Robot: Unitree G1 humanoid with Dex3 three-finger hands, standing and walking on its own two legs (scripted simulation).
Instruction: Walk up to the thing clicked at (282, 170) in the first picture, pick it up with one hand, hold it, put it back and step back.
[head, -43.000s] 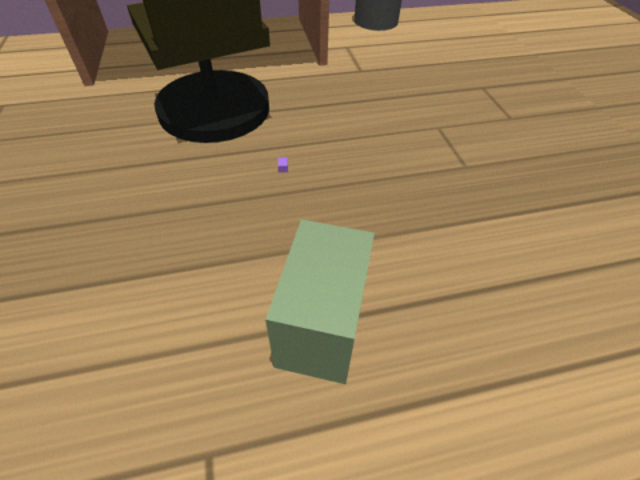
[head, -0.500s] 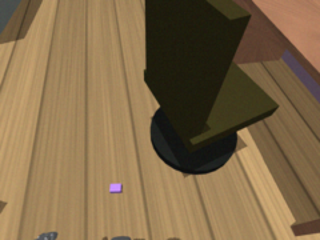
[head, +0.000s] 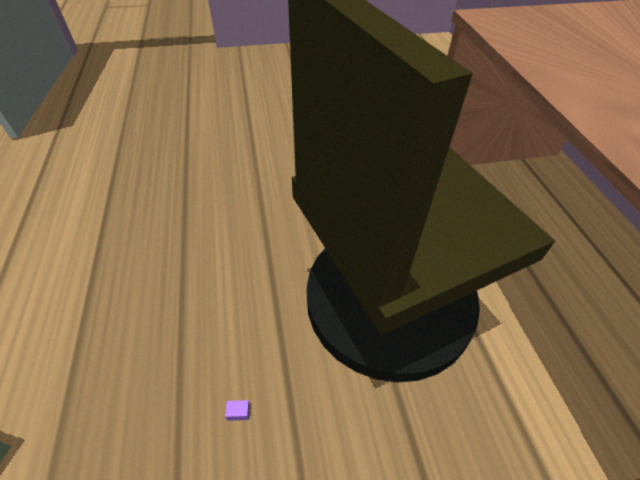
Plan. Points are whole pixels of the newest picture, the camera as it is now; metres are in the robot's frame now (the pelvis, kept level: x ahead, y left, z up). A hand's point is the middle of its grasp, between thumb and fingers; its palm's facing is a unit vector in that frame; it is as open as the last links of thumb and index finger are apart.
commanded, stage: walk up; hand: left
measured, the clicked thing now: (237, 410) +0.43 +0.25 -0.76
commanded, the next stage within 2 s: none
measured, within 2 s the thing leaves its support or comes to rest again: neither
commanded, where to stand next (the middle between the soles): +0.05 +0.01 m, yaw +0 degrees
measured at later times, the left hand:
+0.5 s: hand out of the picture +0.08 +0.26 -0.15, palm faces -0.02 -0.94 -0.34, open 7.4 cm
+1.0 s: hand out of the picture +0.04 +0.29 -0.18, palm faces -0.06 -0.93 -0.36, open 7.4 cm
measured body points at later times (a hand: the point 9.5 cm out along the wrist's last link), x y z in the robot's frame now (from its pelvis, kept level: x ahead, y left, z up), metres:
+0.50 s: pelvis +0.00 +0.01 +0.00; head +0.01 +0.01 +0.45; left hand +0.09 +0.31 -0.13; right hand +0.08 -0.29 -0.13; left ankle +0.02 +0.14 -0.75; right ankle -0.02 -0.12 -0.75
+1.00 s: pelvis -0.07 +0.03 -0.03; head -0.03 +0.04 +0.42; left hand +0.04 +0.33 -0.15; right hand +0.01 -0.30 -0.14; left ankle -0.08 +0.14 -0.75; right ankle -0.02 -0.12 -0.74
